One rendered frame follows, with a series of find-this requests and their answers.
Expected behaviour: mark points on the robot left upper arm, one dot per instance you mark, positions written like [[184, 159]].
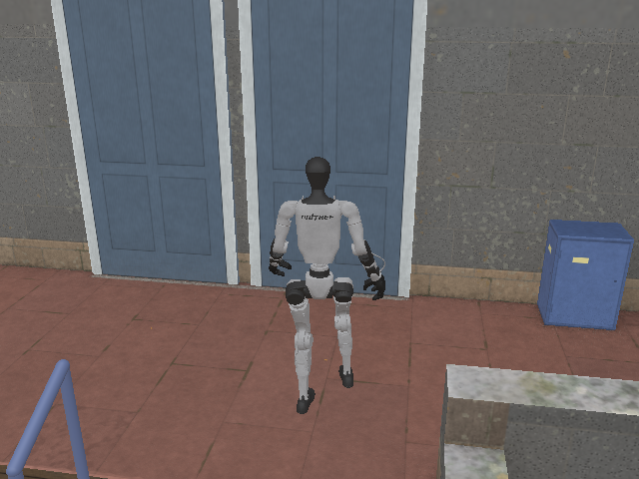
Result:
[[287, 211]]

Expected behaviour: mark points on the robot right forearm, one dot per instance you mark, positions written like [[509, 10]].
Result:
[[369, 264]]

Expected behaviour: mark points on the right robot shin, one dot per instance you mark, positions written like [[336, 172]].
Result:
[[345, 346]]

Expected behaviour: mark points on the robot right upper arm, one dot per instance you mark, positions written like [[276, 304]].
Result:
[[350, 210]]

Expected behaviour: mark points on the right robot hand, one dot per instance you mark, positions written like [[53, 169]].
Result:
[[378, 285]]

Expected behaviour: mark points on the robot left thigh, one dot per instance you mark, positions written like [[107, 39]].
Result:
[[300, 310]]

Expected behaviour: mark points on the left robot hand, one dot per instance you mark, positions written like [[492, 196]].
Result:
[[274, 269]]

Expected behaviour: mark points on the robot left forearm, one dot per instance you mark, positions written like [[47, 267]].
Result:
[[275, 258]]

